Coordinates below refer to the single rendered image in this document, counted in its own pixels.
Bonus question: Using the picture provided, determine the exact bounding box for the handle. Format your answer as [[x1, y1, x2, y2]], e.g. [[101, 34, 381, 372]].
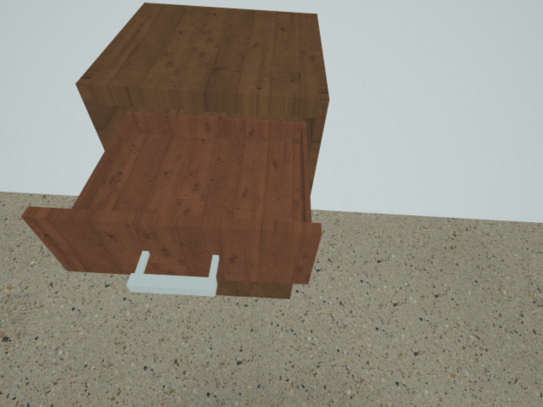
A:
[[126, 251, 219, 297]]

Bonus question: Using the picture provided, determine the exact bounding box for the cabinet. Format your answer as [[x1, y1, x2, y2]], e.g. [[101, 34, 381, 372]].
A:
[[76, 3, 329, 299]]

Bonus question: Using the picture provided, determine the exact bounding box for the drawer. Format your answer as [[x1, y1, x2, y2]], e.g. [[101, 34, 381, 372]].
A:
[[21, 112, 322, 285]]

